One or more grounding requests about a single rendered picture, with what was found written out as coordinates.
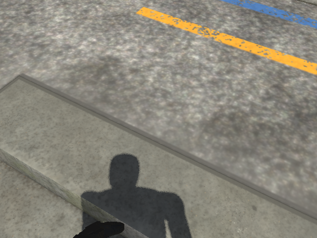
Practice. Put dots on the robot left hand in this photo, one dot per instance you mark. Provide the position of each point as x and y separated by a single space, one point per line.
101 230

